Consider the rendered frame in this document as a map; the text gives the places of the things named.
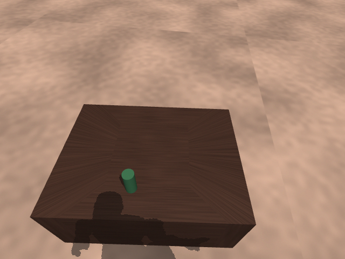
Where can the can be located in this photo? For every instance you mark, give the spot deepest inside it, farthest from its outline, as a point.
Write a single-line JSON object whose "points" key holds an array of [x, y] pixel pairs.
{"points": [[129, 180]]}

